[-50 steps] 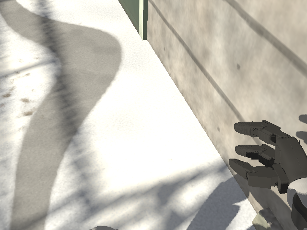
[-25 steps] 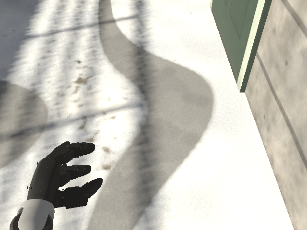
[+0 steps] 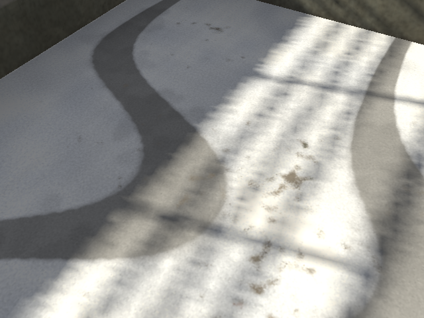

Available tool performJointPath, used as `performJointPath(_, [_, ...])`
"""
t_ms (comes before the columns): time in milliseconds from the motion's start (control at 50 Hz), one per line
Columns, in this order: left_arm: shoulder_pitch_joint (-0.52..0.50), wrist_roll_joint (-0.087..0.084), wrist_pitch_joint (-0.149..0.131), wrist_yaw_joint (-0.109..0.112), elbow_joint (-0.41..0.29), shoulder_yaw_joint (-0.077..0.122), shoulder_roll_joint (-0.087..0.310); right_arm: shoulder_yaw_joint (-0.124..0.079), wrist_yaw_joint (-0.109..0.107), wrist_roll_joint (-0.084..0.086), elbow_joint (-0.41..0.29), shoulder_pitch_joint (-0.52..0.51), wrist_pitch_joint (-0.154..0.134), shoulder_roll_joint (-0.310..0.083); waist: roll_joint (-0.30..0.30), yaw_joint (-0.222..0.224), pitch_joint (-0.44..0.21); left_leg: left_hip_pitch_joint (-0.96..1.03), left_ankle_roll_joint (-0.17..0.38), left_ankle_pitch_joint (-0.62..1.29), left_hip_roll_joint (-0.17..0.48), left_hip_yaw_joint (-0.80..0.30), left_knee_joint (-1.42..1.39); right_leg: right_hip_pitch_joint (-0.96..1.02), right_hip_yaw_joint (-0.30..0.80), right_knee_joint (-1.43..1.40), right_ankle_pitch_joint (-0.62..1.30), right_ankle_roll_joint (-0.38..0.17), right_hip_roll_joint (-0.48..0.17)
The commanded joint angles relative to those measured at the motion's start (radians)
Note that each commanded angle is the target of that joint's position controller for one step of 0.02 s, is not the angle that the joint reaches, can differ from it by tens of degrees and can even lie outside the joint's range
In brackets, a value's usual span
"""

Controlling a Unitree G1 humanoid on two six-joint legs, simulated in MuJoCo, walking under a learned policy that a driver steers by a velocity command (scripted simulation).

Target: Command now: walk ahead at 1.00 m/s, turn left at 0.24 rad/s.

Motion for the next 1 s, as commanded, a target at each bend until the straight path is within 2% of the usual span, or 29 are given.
performJointPath(20, [-0.163, -0.016, -0.036, -0.013, -0.193, 0.022, 0.168, -0.061, -0.049, -0.022, 0.049, 0.204, -0.032, -0.166, -0.103, -0.096, -0.013, 0.556, 0.167, -0.149, 0.446, -0.738, -0.571, -0.751, 0.170, 0.165, 0.053, -0.034, -0.047])
performJointPath(40, [-0.172, 0.008, -0.012, -0.014, -0.174, 0.017, 0.149, -0.044, -0.047, -0.027, 0.072, 0.195, -0.057, -0.124, -0.146, -0.059, 0.048, 0.422, 0.150, -0.069, 0.432, -0.666, -0.575, -0.707, 0.200, 0.141, 0.046, -0.029, -0.064])
performJointPath(80, [-0.142, 0.016, 0.037, -0.029, -0.148, 0.016, 0.108, -0.023, -0.037, -0.007, 0.098, 0.190, -0.096, -0.081, -0.151, 0.002, 0.131, 0.234, 0.095, 0.079, 0.401, -0.482, -0.633, -0.642, 0.235, 0.045, 0.044, -0.008, -0.111])
performJointPath(100, [-0.167, 0.016, 0.047, -0.037, -0.155, 0.014, 0.096, -0.025, -0.030, -0.002, 0.104, 0.176, -0.110, -0.088, -0.121, 0.016, 0.173, 0.186, 0.059, 0.148, 0.362, -0.388, -0.659, -0.647, 0.239, -0.049, 0.062, -0.007, -0.128])
performJointPath(140, [-0.233, 0.017, 0.035, -0.048, -0.181, 0.006, 0.073, -0.022, -0.022, 0.010, 0.106, 0.126, -0.124, -0.096, -0.072, 0.043, 0.205, 0.108, 0.012, 0.651, 0.267, -0.183, -0.656, -0.560, 0.188, -0.303, 0.183, -0.014, -0.102])
performJointPath(160, [-0.231, 0.019, 0.020, -0.059, -0.179, -0.002, 0.054, -0.019, -0.020, 0.015, 0.101, 0.079, -0.129, -0.094, -0.037, 0.063, 0.185, 0.067, -0.013, 0.782, 0.208, -0.089, -0.642, -0.445, 0.134, -0.464, 0.315, -0.025, -0.090])
performJointPath(180, [-0.270, 0.015, 0.003, -0.075, -0.177, -0.007, 0.045, -0.013, -0.023, 0.027, 0.106, 0.094, -0.138, -0.084, -0.042, 0.038, 0.168, 0.056, -0.022, 0.810, 0.167, -0.032, -0.656, -0.329, 0.049, -0.612, 0.466, -0.034, -0.056])
performJointPath(200, [-0.306, 0.004, -0.006, -0.088, -0.168, -0.011, 0.030, -0.012, -0.026, 0.053, 0.123, 0.152, -0.152, -0.086, -0.047, -0.001, 0.130, 0.087, -0.021, 0.804, 0.177, -0.042, -0.687, -0.225, 0.000, -0.703, 0.642, -0.045, -0.019])
performJointPath(240, [-0.293, 0.007, -0.008, -0.082, -0.139, -0.009, 0.041, -0.025, -0.035, 0.070, 0.154, 0.206, -0.154, -0.149, 0.018, -0.014, 0.080, 0.298, -0.047, 0.950, 0.207, -0.047, -0.645, -0.181, -0.024, -0.826, 0.745, -0.064, 0.049])
performJointPath(280, [-0.166, 0.030, -0.010, -0.066, -0.084, 0.011, 0.105, -0.035, -0.055, 0.051, 0.160, 0.202, -0.133, -0.187, 0.090, 0.033, -0.002, 0.444, -0.093, 1.141, 0.237, -0.053, -0.468, -0.076, -0.031, -0.860, 0.629, -0.074, 0.127])
performJointPath(300, [-0.011, 0.035, -0.015, -0.056, -0.026, 0.025, 0.134, -0.039, -0.064, 0.037, 0.160, 0.166, -0.114, -0.197, 0.102, 0.118, -0.058, 0.451, -0.121, 1.145, 0.227, -0.034, -0.274, 0.060, -0.004, -0.901, 0.630, -0.082, 0.140])
performJointPath(320, [0.106, 0.043, -0.019, -0.043, 0.022, 0.036, 0.168, -0.035, -0.074, 0.038, 0.158, 0.145, -0.101, -0.186, 0.078, 0.188, -0.082, 0.423, -0.148, 0.991, 0.182, -0.023, -0.023, 0.155, 0.054, -0.985, 0.731, -0.094, 0.079])
performJointPath(340, [0.126, 0.049, -0.020, -0.034, 0.042, 0.053, 0.265, -0.018, -0.075, 0.038, 0.152, 0.261, -0.089, -0.072, -0.182, 0.114, -0.177, 0.234, -0.179, 0.024, 0.022, -0.009, 0.447, 0.366, 0.224, -0.801, 1.442, -0.159, -0.157])
performJointPath(360, [0.124, 0.037, -0.025, -0.038, 0.030, 0.058, 0.303, 0.002, -0.076, 0.120, 0.165, 0.509, -0.086, 0.008, -0.368, 0.013, -0.508, -0.004, -0.195, -0.324, -0.087, -0.306, 0.832, 0.702, 0.622, -0.746, 1.810, -0.345, -0.411])
performJointPath(380, [0.033, 0.003, -0.013, -0.036, -0.015, 0.063, 0.259, -0.001, -0.087, 0.094, 0.171, 0.426, -0.083, -0.063, -0.167, 0.042, -0.560, 0.008, -0.183, -0.173, -0.032, -0.372, 0.797, 0.588, 0.581, -0.854, 1.623, -0.315, -0.366])
performJointPath(400, [-0.090, -0.008, -0.008, -0.030, -0.033, 0.045, 0.197, -0.006, -0.076, 0.067, 0.148, 0.302, -0.081, -0.103, -0.100, 0.016, -0.385, -0.015, -0.177, -0.091, 0.034, -0.315, 0.693, 0.412, 0.480, -0.920, 1.319, -0.263, -0.298])
performJointPath(420, [-0.172, -0.003, -0.003, -0.024, -0.033, 0.026, 0.121, 0.001, -0.065, 0.044, 0.136, 0.228, -0.073, -0.091, -0.023, -0.012, -0.252, -0.057, -0.183, -0.070, 0.082, -0.266, 0.594, 0.271, 0.420, -0.985, 1.102, -0.231, -0.249])
performJointPath(440, [-0.146, -0.006, -0.006, -0.021, -0.021, 0.008, 0.076, -0.001, -0.058, 0.021, 0.131, 0.188, -0.054, -0.093, -0.016, 0.000, -0.181, -0.004, -0.178, -0.046, 0.099, -0.263, 0.522, 0.155, 0.371, -1.014, 1.150, -0.198, -0.220])
performJointPath(480, [-0.122, -0.007, -0.005, -0.021, 0.012, 0.000, 0.084, 0.007, -0.044, 0.006, 0.146, 0.237, -0.009, -0.054, -0.040, -0.042, -0.139, 0.130, -0.192, -0.013, 0.106, -0.237, 0.441, -0.025, 0.300, -1.086, 1.113, -0.193, -0.198])
performJointPath(500, [-0.142, -0.001, -0.012, -0.026, 0.010, 0.004, 0.110, 0.010, -0.044, 0.007, 0.152, 0.246, 0.005, -0.041, -0.047, -0.060, -0.146, 0.167, -0.195, -0.004, 0.105, -0.229, 0.408, -0.074, 0.273, -1.104, 1.103, -0.199, -0.191])
performJointPath(560, [-0.200, 0.011, -0.020, -0.036, 0.009, -0.001, 0.120, 0.014, -0.052, 0.011, 0.158, 0.222, 0.025, -0.039, -0.084, -0.087, -0.126, 0.178, -0.201, 0.030, 0.118, -0.196, 0.274, -0.149, 0.186, -1.129, 1.079, -0.204, -0.158])
performJointPath(700, [-0.201, 0.012, 0.034, -0.025, 0.035, 0.003, 0.111, 0.024, -0.067, 0.015, 0.187, 0.097, 0.039, -0.042, -0.141, -0.026, -0.030, 0.198, -0.191, 0.068, 0.161, -0.143, -0.055, -0.192, 0.235, -1.217, 0.224, -0.166, -0.132])
performJointPath(760, [-0.217, 0.008, 0.059, -0.014, 0.046, 0.004, 0.103, 0.032, -0.077, 0.019, 0.222, 0.124, 0.027, -0.016, -0.118, -0.030, 0.019, 0.261, -0.164, 0.061, 0.153, -0.120, -0.244, -0.213, 0.280, -1.197, 0.044, -0.148, -0.138])
performJointPath(800, [-0.199, 0.018, 0.066, -0.013, 0.049, 0.001, 0.081, 0.039, -0.083, 0.007, 0.242, 0.154, 0.008, -0.024, -0.044, -0.024, 0.034, 0.324, -0.133, 0.185, 0.228, -0.235, -0.424, -0.231, 0.264, -1.132, 0.030, -0.085, -0.093])
performJointPath(820, [-0.152, 0.008, 0.066, -0.018, 0.045, 0.001, 0.056, 0.031, -0.086, 0.010, 0.237, 0.119, -0.002, -0.078, 0.064, 0.039, 0.041, 0.276, -0.101, 0.248, 0.307, -0.346, -0.460, -0.211, 0.201, -1.080, 0.085, -0.056, -0.012])
performJointPath(840, [-0.158, 0.000, 0.071, -0.021, 0.068, -0.003, 0.040, 0.042, -0.078, 0.029, 0.248, 0.090, -0.009, -0.035, 0.104, 0.040, 0.038, 0.145, -0.088, 0.194, 0.326, -0.361, -0.502, -0.078, 0.147, -1.066, 0.158, -0.040, 0.033])
performJointPath(860, [-0.175, 0.003, 0.072, -0.021, 0.077, -0.001, 0.053, 0.052, -0.072, 0.032, 0.252, 0.081, -0.018, -0.002, 0.087, 0.039, 0.029, 0.093, -0.112, 0.141, 0.304, -0.344, -0.524, 0.018, 0.158, -1.057, 0.219, -0.034, 0.016])
performJointPath(920, [-0.204, 0.008, 0.069, -0.020, 0.094, 0.008, 0.091, 0.044, -0.077, 0.037, 0.282, 0.108, -0.020, -0.021, 0.049, 0.020, 0.026, 0.151, -0.151, 0.140, 0.232, -0.268, -0.504, 0.018, 0.194, -1.076, 0.257, -0.045, -0.023])
performJointPath(1000, [-0.220, 0.003, 0.065, -0.012, 0.123, -0.001, 0.061, 0.042, -0.077, 0.032, 0.317, 0.157, -0.010, -0.003, -0.015, -0.007, 0.024, 0.242, -0.137, 0.202, 0.226, -0.248, -0.468, -0.048, 0.198, -1.105, 0.234, -0.041, -0.026])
